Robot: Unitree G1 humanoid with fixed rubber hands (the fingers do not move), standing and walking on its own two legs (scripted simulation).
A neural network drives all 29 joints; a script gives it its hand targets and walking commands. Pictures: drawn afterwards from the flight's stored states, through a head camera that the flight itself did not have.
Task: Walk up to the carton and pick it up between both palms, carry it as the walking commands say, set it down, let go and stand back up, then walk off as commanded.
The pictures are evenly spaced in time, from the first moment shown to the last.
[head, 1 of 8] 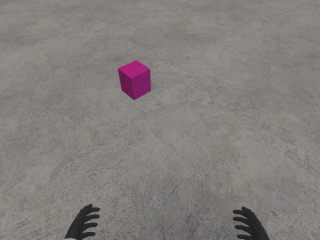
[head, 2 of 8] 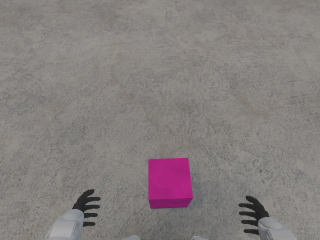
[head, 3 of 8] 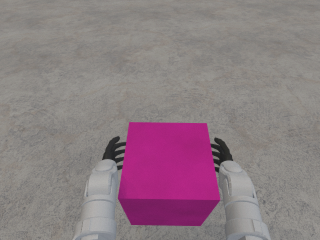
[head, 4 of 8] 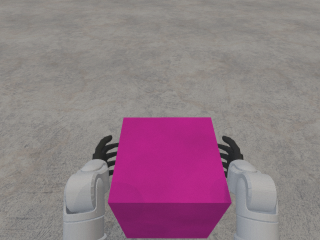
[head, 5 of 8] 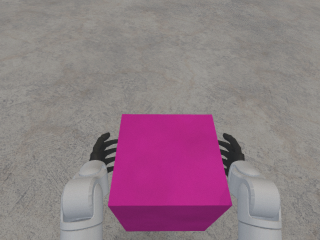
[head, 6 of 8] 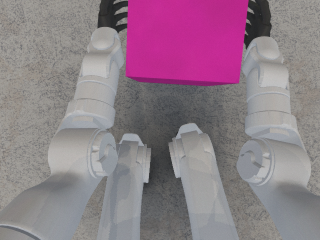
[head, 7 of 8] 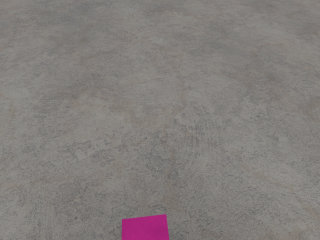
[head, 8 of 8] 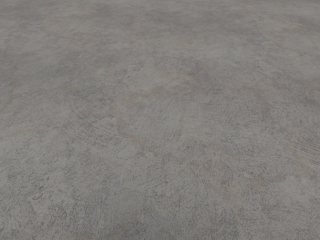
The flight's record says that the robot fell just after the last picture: no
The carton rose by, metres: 0.68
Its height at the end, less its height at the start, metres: +0.00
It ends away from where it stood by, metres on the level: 2.45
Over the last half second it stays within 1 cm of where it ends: yes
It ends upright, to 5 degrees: yes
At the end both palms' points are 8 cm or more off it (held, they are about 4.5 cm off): yes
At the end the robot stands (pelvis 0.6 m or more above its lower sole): yes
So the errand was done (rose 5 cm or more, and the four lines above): yes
